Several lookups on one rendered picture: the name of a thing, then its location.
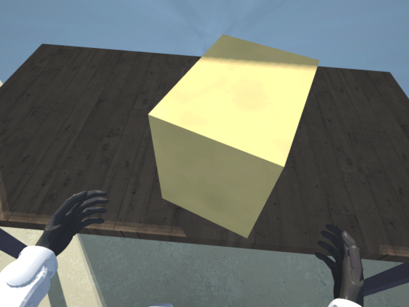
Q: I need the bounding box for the left robot hand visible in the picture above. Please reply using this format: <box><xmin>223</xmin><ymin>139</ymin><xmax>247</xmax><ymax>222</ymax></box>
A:
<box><xmin>35</xmin><ymin>190</ymin><xmax>109</xmax><ymax>256</ymax></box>

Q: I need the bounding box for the left robot forearm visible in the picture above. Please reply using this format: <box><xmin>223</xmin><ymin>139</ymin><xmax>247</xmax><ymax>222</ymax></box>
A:
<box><xmin>0</xmin><ymin>246</ymin><xmax>58</xmax><ymax>307</ymax></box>

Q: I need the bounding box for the carton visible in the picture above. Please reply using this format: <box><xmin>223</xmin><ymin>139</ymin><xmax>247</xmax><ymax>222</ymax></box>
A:
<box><xmin>148</xmin><ymin>35</ymin><xmax>319</xmax><ymax>238</ymax></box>

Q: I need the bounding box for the table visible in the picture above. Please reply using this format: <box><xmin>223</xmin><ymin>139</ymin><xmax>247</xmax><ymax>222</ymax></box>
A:
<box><xmin>0</xmin><ymin>44</ymin><xmax>409</xmax><ymax>297</ymax></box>

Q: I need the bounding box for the right robot hand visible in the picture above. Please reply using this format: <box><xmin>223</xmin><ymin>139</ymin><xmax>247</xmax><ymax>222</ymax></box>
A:
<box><xmin>315</xmin><ymin>224</ymin><xmax>364</xmax><ymax>307</ymax></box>

